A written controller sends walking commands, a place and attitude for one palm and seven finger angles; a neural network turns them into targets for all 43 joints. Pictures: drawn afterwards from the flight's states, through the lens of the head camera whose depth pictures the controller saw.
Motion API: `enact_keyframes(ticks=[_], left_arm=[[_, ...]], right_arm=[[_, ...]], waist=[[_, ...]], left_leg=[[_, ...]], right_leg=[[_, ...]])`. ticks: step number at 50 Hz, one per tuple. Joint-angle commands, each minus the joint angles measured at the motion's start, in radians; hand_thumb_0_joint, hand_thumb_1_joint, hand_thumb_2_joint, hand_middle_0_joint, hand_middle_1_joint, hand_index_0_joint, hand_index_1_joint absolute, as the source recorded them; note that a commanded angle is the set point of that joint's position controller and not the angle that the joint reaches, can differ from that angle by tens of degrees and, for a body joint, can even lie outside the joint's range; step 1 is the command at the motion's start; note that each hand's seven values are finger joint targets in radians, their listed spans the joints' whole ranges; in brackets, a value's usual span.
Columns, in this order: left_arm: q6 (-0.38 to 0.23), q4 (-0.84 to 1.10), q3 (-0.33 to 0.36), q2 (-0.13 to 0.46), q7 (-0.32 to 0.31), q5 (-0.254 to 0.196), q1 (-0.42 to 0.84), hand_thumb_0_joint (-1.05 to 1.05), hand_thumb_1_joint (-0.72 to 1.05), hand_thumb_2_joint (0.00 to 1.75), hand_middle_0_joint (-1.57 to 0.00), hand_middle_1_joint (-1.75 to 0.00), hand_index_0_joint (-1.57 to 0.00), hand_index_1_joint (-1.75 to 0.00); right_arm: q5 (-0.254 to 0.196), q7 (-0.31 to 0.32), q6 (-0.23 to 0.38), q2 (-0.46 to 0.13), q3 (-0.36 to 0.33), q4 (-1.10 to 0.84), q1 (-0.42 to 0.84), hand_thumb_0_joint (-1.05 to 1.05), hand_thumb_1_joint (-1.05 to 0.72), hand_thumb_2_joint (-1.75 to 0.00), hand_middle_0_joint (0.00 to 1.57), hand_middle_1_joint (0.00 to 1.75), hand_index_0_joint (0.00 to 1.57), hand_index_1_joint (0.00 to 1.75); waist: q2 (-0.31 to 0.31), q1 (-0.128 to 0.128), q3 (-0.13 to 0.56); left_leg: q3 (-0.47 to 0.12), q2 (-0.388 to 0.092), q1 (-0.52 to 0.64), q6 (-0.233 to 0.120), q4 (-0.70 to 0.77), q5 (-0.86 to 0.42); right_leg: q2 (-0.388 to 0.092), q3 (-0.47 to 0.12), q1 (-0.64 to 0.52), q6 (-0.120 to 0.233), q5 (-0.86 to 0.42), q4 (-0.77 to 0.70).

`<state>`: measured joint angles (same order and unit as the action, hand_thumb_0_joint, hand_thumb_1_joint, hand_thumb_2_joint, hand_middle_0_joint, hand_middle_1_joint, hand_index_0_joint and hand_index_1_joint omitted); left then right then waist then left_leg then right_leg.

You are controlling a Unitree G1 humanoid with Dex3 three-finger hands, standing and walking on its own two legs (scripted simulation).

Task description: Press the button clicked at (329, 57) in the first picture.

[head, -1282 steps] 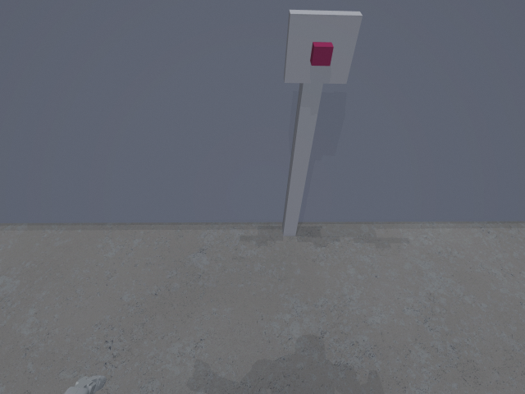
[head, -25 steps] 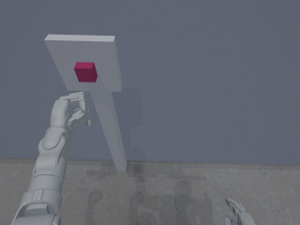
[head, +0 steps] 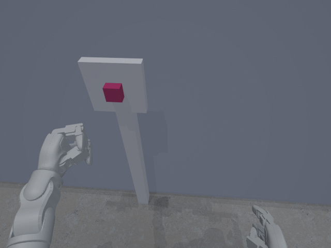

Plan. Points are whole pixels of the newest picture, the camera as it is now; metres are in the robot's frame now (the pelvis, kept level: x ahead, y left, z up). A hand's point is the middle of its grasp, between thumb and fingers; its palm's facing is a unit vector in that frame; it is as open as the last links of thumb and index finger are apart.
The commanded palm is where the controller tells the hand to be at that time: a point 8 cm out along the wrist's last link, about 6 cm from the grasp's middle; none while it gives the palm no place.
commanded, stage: draw the hand back to the body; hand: left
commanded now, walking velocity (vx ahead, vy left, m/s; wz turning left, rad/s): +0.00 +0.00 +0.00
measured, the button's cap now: (114, 92) +0.51 +0.20 +0.13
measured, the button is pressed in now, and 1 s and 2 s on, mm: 0 0 0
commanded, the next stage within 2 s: step back with the hand held close in 0.96 s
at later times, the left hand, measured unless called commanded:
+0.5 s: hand (56, 169) +0.22 +0.23 +0.16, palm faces +0.33 -0.88 -0.33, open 3.1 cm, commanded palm +0.17 +0.27 +0.18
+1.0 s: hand (40, 181) +0.19 +0.24 +0.17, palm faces +0.40 -0.84 -0.36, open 3.1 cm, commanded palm +0.14 +0.28 +0.19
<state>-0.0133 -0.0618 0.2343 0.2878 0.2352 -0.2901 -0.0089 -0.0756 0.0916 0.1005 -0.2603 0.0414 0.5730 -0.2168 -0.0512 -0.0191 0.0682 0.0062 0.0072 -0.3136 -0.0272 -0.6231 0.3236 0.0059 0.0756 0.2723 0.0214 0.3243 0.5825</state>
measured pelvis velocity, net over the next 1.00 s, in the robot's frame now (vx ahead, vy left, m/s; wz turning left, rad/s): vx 0.01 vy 0.00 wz -0.01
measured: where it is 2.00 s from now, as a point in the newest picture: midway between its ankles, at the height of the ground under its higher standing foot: outside the picture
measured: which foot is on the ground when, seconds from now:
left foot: down 0.00-1.00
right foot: down 0.00-1.00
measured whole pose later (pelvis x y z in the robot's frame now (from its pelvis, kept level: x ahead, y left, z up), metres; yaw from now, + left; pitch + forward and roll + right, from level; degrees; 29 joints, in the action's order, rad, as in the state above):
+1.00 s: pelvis +0.01 +0.00 +0.01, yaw -1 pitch -4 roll -1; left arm -0.07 0.48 0.26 0.31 -0.12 -0.07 -0.54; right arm 0.00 0.08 0.09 -0.21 0.03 0.61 -0.20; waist -0.06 -0.07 -0.01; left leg 0.02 0.01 -0.11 -0.03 -0.43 0.26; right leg 0.01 0.06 0.06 0.02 0.25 0.38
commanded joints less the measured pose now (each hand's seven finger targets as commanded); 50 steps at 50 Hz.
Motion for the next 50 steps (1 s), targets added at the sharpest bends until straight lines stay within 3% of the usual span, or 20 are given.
enact_keyframes(ticks=[1,2,3,6,12,13,17,18,19,20,28,31,33,38,46,50], left_arm=[[-0.079,0.273,0.040,0.173,-0.194,0.124,0.138,0.00,0.90,0.90,-1.30,-1.50,-1.30,-1.50],[-0.074,0.288,0.013,0.136,-0.221,0.130,0.067,0.00,0.90,0.90,-1.30,-1.50,-1.30,-1.50],[-0.075,0.322,0.023,0.159,-0.242,0.141,0.036,0.00,0.90,0.90,-1.30,-1.50,-1.30,-1.50],[-0.096,0.442,0.054,0.195,-0.297,0.171,0.021,0.00,0.90,0.90,-1.30,-1.50,-1.30,-1.50],[-0.113,0.545,0.057,0.191,-0.346,0.203,-0.057,0.00,0.90,0.90,-1.30,-1.50,-1.30,-1.50],[-0.110,0.538,0.057,0.188,-0.345,0.204,-0.096,0.00,0.90,0.90,-1.30,-1.50,-1.30,-1.50],[-0.113,0.584,0.044,0.157,-0.349,0.211,-0.196,0.00,0.90,0.90,-1.30,-1.50,-1.30,-1.50],[-0.110,0.573,0.055,0.161,-0.347,0.211,-0.243,0.00,0.90,0.90,-1.30,-1.50,-1.30,-1.50],[-0.109,0.591,0.057,0.154,-0.346,0.209,-0.274,0.00,0.90,0.90,-1.30,-1.50,-1.30,-1.50],[-0.110,0.597,0.073,0.166,-0.347,0.210,-0.296,0.00,0.90,0.90,-1.30,-1.50,-1.30,-1.50],[-0.129,0.737,0.149,0.212,-0.353,0.216,-0.410,0.00,0.90,0.90,-1.30,-1.50,-1.30,-1.50],[-0.132,0.772,0.140,0.192,-0.355,0.217,-0.460,0.00,0.90,0.90,-1.30,-1.50,-1.30,-1.50],[-0.128,0.767,0.155,0.197,-0.355,0.215,-0.495,0.00,0.90,0.90,-1.30,-1.50,-1.30,-1.50],[-0.124,0.727,0.129,0.163,-0.354,0.220,-0.475,0.00,0.90,0.90,-1.30,-1.50,-1.30,-1.50],[-0.134,0.784,0.139,0.185,-0.366,0.224,-0.438,0.00,0.90,0.90,-1.30,-1.50,-1.30,-1.50],[-0.129,0.792,0.145,0.192,-0.370,0.223,-0.448,0.00,0.90,0.90,-1.30,-1.50,-1.30,-1.50]], right_arm=[[0.034,0.011,0.060,-0.087,-0.035,-0.148,0.135,0.00,-0.90,-0.90,0.20,0.30,0.20,0.30],[0.034,0.006,0.056,-0.083,-0.033,-0.155,0.137,0.00,-0.90,-0.90,0.20,0.30,0.20,0.30],[0.036,0.003,0.049,-0.090,-0.035,-0.149,0.142,0.00,-0.90,-0.90,0.20,0.30,0.20,0.30],[0.046,-0.001,0.038,-0.078,-0.030,-0.147,0.145,0.00,-0.90,-0.90,0.20,0.30,0.20,0.30],[0.057,-0.005,0.039,-0.070,-0.029,-0.130,0.156,0.00,-0.90,-0.90,0.20,0.30,0.20,0.30],[0.061,-0.006,0.040,-0.075,-0.031,-0.125,0.162,0.00,-0.90,-0.90,0.20,0.30,0.20,0.30],[0.063,-0.015,0.035,-0.072,-0.037,-0.125,0.161,0.00,-0.90,-0.90,0.20,0.30,0.20,0.30],[0.066,-0.016,0.036,-0.075,-0.040,-0.120,0.162,0.00,-0.90,-0.90,0.20,0.30,0.20,0.30],[0.064,-0.019,0.031,-0.072,-0.043,-0.126,0.161,0.00,-0.90,-0.90,0.20,0.30,0.20,0.30],[0.067,-0.020,0.027,-0.073,-0.043,-0.127,0.160,0.00,-0.90,-0.90,0.20,0.30,0.20,0.30],[0.067,-0.021,0.032,-0.062,-0.048,-0.135,0.170,0.00,-0.90,-0.90,0.20,0.30,0.20,0.30],[0.065,-0.021,0.038,-0.054,-0.047,-0.138,0.163,0.00,-0.90,-0.90,0.20,0.30,0.20,0.30],[0.065,-0.020,0.043,-0.057,-0.050,-0.137,0.164,0.00,-0.90,-0.90,0.20,0.30,0.20,0.30],[0.066,-0.014,0.037,-0.064,-0.054,-0.130,0.155,0.00,-0.90,-0.90,0.20,0.30,0.20,0.30],[0.072,-0.004,0.044,-0.058,-0.048,-0.134,0.159,0.00,-0.90,-0.90,0.20,0.30,0.20,0.30],[0.073,-0.006,0.052,-0.056,-0.044,-0.131,0.159,0.00,-0.90,-0.90,0.20,0.30,0.20,0.30]], waist=[[0.031,0.004,0.006],[0.059,0.000,0.006],[0.089,-0.011,0.026],[-0.011,-0.010,0.078],[-0.036,-0.012,0.051],[0.007,-0.015,0.032],[-0.008,-0.020,0.023],[0.039,-0.025,0.011],[0.030,-0.025,0.022],[0.059,-0.029,0.015],[-0.012,-0.044,0.000],[-0.040,-0.041,-0.004],[0.002,-0.046,-0.029],[0.032,-0.031,-0.094],[-0.009,-0.041,-0.010],[-0.043,-0.046,-0.020]], left_leg=[[-0.034,-0.004,0.099,-0.010,0.166,-0.104],[-0.042,-0.007,0.098,-0.008,0.176,-0.108],[-0.041,-0.014,0.108,-0.011,0.184,-0.127],[-0.026,-0.010,0.169,-0.006,0.208,-0.173],[-0.026,-0.012,0.221,-0.003,0.247,-0.224],[-0.025,-0.014,0.215,-0.006,0.249,-0.226],[-0.024,-0.015,0.237,-0.002,0.260,-0.274],[-0.024,-0.017,0.228,-0.004,0.261,-0.283],[-0.020,-0.017,0.234,-0.006,0.259,-0.297],[-0.021,-0.016,0.224,-0.006,0.259,-0.310],[-0.020,-0.016,0.221,0.002,0.252,-0.327],[-0.019,-0.018,0.232,0.005,0.244,-0.346],[-0.024,-0.022,0.219,0.007,0.251,-0.328],[-0.023,-0.021,0.207,0.001,0.265,-0.247],[-0.026,-0.013,0.231,-0.002,0.252,-0.267],[-0.031,-0.015,0.224,0.006,0.254,-0.285]], right_leg=[[-0.020,-0.067,0.001,0.002,-0.117,-0.177],[-0.022,-0.058,-0.018,0.001,-0.123,-0.172],[-0.016,-0.061,-0.054,0.001,-0.135,-0.184],[-0.023,-0.062,-0.119,0.004,-0.187,-0.194],[-0.013,-0.057,-0.153,0.008,-0.220,-0.230],[-0.009,-0.057,-0.151,0.004,-0.219,-0.244],[-0.010,-0.049,-0.168,0.004,-0.254,-0.238],[-0.005,-0.049,-0.173,0.002,-0.263,-0.245],[-0.011,-0.051,-0.188,0.001,-0.278,-0.238],[-0.010,-0.047,-0.193,0.000,-0.293,-0.237],[-0.005,-0.052,-0.193,0.002,-0.300,-0.246],[-0.006,-0.048,-0.184,0.001,-0.311,-0.238],[0.002,-0.045,-0.174,0.001,-0.292,-0.249],[0.003,-0.049,-0.130,-0.002,-0.214,-0.272],[-0.009,-0.058,-0.180,0.001,-0.240,-0.260],[-0.007,-0.054,-0.186,0.003,-0.255,-0.254]])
